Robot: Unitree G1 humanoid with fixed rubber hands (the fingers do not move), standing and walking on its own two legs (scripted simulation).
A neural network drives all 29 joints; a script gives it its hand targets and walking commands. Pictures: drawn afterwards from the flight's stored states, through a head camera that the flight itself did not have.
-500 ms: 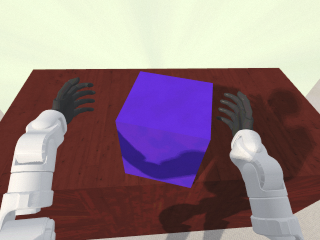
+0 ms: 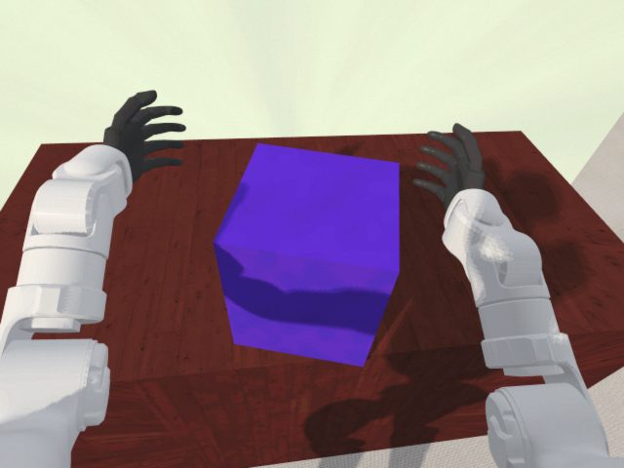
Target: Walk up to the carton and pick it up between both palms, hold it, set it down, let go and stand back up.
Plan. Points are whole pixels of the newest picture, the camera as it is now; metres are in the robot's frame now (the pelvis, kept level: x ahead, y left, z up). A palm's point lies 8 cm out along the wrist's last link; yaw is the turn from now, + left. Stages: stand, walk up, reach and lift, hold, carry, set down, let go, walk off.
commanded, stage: reach and lift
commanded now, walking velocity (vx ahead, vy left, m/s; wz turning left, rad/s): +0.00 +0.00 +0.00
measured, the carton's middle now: (312, 258) +0.39 -0.07 +0.03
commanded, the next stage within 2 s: none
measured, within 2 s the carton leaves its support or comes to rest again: neither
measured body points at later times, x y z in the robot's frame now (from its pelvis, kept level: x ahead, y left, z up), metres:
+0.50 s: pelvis +0.00 +0.00 +0.00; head +0.01 +0.02 +0.45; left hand +0.46 +0.13 +0.12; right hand +0.38 -0.23 +0.13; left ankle -0.01 +0.08 -0.75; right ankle +0.01 -0.15 -0.75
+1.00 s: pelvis +0.00 +0.00 -0.01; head +0.02 +0.03 +0.44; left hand +0.46 +0.12 +0.09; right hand +0.36 -0.21 +0.07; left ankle -0.01 +0.08 -0.75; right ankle +0.01 -0.15 -0.75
